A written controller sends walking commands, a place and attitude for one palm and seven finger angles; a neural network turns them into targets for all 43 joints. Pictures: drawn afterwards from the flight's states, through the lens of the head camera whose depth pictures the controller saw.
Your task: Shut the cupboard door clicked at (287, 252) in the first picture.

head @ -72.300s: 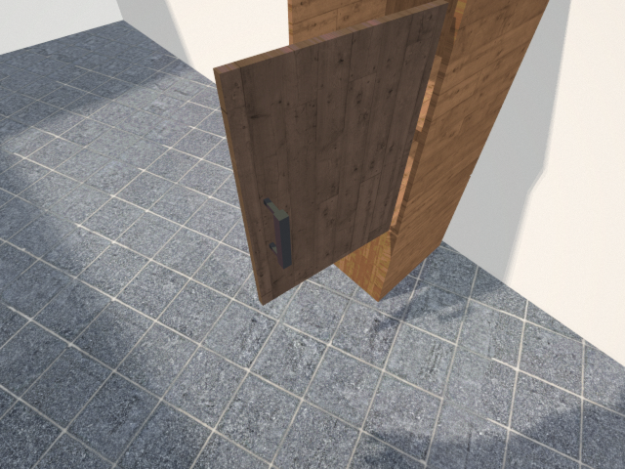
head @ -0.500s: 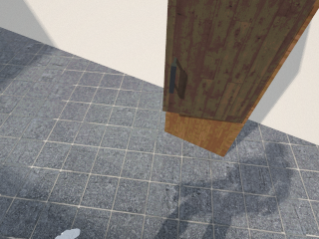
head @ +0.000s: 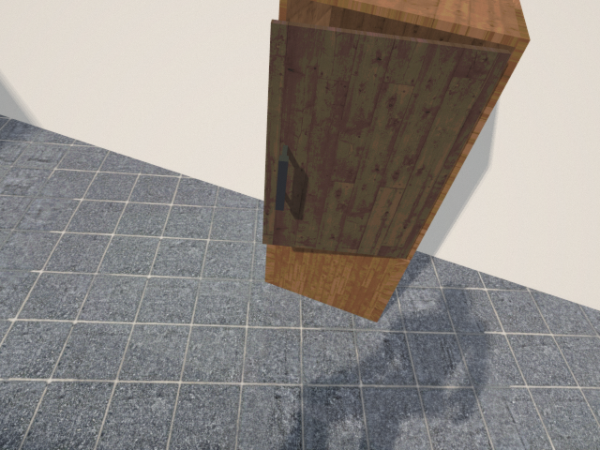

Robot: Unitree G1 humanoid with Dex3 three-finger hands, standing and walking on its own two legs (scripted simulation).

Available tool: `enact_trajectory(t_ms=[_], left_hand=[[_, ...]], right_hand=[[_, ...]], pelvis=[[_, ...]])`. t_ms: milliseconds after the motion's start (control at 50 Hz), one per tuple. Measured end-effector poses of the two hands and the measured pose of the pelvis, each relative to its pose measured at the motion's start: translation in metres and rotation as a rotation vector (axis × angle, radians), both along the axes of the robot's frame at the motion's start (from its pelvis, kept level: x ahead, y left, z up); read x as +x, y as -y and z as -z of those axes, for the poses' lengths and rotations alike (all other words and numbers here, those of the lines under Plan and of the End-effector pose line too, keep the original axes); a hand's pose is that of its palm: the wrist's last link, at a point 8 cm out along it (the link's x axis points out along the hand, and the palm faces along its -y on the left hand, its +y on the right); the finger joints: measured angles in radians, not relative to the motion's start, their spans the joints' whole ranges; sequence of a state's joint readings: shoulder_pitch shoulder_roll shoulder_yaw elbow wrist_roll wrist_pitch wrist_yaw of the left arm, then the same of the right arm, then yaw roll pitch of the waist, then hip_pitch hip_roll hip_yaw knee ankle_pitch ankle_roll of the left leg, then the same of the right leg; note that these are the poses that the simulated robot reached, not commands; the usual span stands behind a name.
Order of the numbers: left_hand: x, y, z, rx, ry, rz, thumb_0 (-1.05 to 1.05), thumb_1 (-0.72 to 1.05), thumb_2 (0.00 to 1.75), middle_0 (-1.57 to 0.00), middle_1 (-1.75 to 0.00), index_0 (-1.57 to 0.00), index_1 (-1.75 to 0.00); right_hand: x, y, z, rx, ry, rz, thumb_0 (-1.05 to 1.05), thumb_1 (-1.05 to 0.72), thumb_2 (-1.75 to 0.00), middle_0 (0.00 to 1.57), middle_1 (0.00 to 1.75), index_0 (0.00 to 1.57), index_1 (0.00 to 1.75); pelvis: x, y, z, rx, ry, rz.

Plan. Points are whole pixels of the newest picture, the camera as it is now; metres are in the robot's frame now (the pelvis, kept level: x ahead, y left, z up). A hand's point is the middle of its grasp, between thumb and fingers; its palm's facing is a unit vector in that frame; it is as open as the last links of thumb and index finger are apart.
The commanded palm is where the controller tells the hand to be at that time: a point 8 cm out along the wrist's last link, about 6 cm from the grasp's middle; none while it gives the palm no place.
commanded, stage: take the last steps up to it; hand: left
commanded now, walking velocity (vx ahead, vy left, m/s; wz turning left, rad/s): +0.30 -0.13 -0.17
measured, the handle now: (282, 178) +0.68 +0.06 -0.07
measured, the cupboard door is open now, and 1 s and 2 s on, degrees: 17 17 17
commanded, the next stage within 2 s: come to a stop and stand still in 0.50 s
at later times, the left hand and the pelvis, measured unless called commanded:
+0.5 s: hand (254, 392) +0.25 +0.07 -0.17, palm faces -0.08 -0.98 -0.19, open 7.3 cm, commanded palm none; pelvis +0.14 -0.10 -0.01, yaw -4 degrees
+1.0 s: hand (262, 400) +0.24 +0.06 -0.18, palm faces +0.00 -0.98 -0.19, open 7.3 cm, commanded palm none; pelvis +0.22 -0.11 +0.00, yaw -4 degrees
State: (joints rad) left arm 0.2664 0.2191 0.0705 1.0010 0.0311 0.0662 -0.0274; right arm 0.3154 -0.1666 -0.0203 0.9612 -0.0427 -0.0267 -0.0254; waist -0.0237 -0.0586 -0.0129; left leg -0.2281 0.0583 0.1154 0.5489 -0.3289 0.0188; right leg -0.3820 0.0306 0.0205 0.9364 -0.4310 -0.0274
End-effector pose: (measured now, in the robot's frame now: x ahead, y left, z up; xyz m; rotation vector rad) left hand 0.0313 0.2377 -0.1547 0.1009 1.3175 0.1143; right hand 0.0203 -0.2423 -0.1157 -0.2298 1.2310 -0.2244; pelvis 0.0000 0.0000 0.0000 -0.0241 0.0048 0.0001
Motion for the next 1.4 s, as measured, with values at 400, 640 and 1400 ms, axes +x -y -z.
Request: enact_trajectory(t_ms=[400,640,1400], left_hand=[[0.200,0.086,-0.005,0.042,0.113,0.188,0.01,0.91,0.90,-0.20,-0.30,-0.19,-0.30],[0.221,0.124,-0.028,0.080,0.098,0.077,-0.01,0.95,0.90,-0.20,-0.30,-0.20,-0.30],[0.253,0.077,-0.013,0.080,0.142,0.118,0.01,0.91,0.90,-0.20,-0.30,-0.20,-0.30]], right_hand=[[-0.042,0.029,0.029,0.151,-0.397,0.251,0.01,-0.91,-0.89,0.20,0.30,0.21,0.30],[0.167,0.104,0.022,0.107,-0.069,0.095,0.00,-0.91,-0.89,0.19,0.29,0.20,0.30],[0.189,0.056,0.024,0.081,-0.015,0.093,0.01,-0.93,-0.89,0.19,0.29,0.20,0.30]], pelvis=[[0.115,0.074,0.016,0.030,-0.001,0.088],[0.180,0.114,-0.006,0.015,-0.007,0.041],[0.202,0.067,0.007,0.002,0.032,0.086]])
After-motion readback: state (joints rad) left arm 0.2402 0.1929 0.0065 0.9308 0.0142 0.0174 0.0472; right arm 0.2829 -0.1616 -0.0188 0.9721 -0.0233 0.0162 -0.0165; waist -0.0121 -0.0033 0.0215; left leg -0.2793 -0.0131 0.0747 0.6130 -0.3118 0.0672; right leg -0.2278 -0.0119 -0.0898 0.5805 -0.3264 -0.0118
